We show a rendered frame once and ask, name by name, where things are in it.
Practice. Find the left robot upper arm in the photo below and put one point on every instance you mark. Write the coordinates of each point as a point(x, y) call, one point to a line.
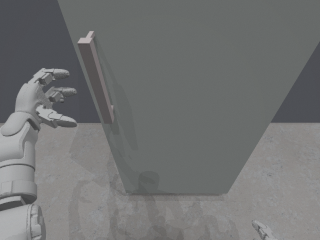
point(22, 223)

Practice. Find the right robot hand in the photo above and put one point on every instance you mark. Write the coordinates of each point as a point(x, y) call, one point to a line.
point(264, 231)

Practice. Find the robot left forearm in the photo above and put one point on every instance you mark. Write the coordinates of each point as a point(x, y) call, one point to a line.
point(18, 137)

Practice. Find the fridge door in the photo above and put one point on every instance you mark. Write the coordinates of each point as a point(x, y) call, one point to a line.
point(194, 83)

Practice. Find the left robot hand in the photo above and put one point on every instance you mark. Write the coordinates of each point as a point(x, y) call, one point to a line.
point(31, 97)

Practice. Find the handle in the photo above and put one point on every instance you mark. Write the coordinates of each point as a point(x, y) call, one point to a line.
point(90, 58)

